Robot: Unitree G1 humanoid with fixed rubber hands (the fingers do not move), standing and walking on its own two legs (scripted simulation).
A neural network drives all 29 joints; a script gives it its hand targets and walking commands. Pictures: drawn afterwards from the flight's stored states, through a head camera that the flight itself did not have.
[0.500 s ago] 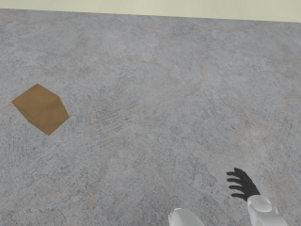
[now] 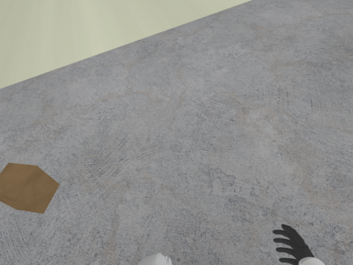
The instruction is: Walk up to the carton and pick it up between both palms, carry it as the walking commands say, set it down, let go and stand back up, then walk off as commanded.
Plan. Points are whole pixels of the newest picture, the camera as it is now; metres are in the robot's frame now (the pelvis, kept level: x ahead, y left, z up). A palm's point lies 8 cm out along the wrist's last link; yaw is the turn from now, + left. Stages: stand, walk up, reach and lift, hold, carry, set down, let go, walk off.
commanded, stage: walk off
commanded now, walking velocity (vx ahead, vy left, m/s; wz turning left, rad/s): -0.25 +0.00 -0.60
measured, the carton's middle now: (26, 188) +0.64 +1.08 -0.63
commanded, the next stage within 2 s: stand in 1.28 s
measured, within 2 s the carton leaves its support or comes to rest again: neither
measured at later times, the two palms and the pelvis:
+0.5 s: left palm out of the picture +0.01 +0.30 -0.13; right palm out of the picture +0.05 -0.24 -0.05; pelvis -0.09 +0.05 +0.01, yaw -12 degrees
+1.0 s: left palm out of the picture -0.04 +0.27 -0.07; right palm out of the picture -0.18 -0.24 -0.11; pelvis -0.23 +0.05 +0.01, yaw -28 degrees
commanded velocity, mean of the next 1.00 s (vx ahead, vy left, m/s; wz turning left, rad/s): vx -0.25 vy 0.00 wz -0.60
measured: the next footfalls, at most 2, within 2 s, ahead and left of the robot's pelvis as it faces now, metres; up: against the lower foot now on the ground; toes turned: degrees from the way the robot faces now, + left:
left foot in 0.28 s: -0.05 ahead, +0.11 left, +0.00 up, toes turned +1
right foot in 0.80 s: -0.22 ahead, -0.09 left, +0.00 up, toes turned -23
